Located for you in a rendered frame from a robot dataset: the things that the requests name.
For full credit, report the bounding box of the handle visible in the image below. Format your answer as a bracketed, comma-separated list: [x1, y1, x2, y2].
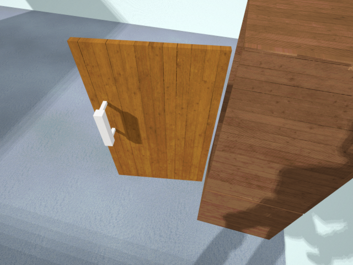
[93, 101, 115, 146]

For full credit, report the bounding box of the cupboard door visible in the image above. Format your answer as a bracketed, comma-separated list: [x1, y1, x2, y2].
[67, 37, 232, 182]

